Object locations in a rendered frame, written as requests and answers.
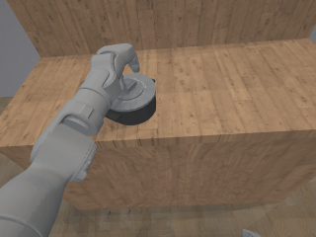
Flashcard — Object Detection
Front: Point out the left robot forearm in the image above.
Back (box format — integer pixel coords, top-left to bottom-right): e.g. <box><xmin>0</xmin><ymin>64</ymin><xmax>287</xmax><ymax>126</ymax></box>
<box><xmin>30</xmin><ymin>49</ymin><xmax>125</xmax><ymax>163</ymax></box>

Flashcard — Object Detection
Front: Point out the table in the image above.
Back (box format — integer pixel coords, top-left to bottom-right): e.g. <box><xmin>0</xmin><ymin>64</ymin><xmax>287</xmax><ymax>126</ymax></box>
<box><xmin>0</xmin><ymin>0</ymin><xmax>316</xmax><ymax>210</ymax></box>

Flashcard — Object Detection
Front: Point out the left robot upper arm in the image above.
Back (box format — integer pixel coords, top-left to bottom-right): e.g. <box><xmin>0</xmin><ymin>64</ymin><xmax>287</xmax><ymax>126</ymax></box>
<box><xmin>0</xmin><ymin>122</ymin><xmax>98</xmax><ymax>237</ymax></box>

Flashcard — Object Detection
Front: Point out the left robot hand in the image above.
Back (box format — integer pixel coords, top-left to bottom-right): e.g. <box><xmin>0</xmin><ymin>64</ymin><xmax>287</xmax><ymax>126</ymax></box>
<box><xmin>96</xmin><ymin>43</ymin><xmax>140</xmax><ymax>91</ymax></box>

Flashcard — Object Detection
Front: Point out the knob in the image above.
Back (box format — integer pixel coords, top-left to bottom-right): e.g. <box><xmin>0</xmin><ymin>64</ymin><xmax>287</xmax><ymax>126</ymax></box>
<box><xmin>123</xmin><ymin>77</ymin><xmax>137</xmax><ymax>93</ymax></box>

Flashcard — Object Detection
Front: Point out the pot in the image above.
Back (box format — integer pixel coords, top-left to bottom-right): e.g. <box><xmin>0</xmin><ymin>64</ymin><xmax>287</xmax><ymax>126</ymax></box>
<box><xmin>105</xmin><ymin>78</ymin><xmax>157</xmax><ymax>125</ymax></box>

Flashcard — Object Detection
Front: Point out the lid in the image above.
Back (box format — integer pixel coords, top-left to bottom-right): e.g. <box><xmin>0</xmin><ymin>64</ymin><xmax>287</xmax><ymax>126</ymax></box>
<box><xmin>111</xmin><ymin>73</ymin><xmax>156</xmax><ymax>113</ymax></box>

